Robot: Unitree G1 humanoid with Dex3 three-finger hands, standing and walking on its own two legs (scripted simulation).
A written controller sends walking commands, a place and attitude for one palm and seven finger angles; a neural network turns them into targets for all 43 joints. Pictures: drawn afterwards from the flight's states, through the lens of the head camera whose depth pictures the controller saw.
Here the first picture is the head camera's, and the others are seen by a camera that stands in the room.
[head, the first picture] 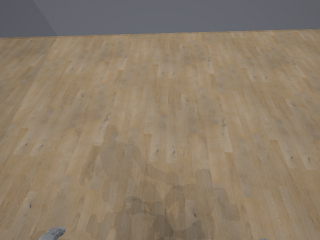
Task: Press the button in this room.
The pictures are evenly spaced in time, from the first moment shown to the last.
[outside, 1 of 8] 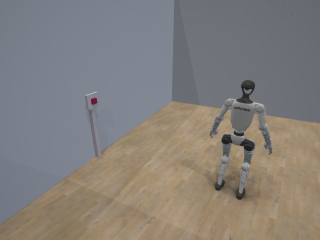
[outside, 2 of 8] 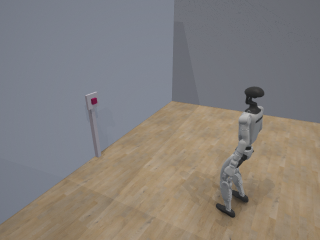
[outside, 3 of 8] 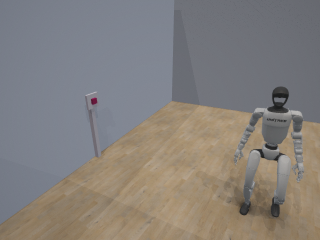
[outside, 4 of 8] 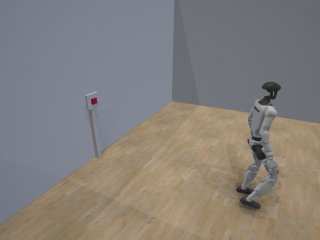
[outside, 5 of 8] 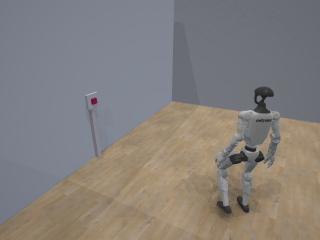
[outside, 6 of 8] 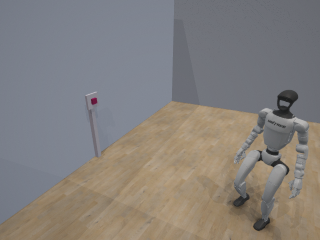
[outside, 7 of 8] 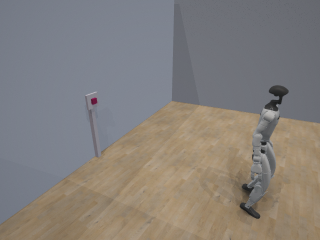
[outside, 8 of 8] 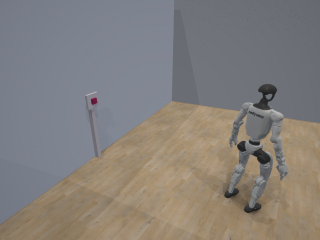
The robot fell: no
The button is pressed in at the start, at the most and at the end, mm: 0 0 0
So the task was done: no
